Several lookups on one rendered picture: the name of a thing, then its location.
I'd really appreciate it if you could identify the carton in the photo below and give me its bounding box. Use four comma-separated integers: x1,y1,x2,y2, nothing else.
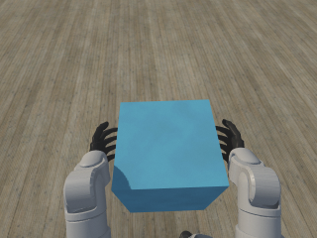
111,99,230,213

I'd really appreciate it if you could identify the robot right hand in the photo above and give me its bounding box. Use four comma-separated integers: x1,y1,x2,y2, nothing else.
215,119,245,164

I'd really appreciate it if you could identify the left robot forearm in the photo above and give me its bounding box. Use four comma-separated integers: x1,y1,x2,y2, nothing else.
63,150,112,238

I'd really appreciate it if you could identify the right robot forearm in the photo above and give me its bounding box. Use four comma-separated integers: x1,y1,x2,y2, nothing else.
227,148,285,238

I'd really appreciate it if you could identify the robot left hand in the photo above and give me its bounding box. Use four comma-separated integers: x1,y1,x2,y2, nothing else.
89,121,118,162

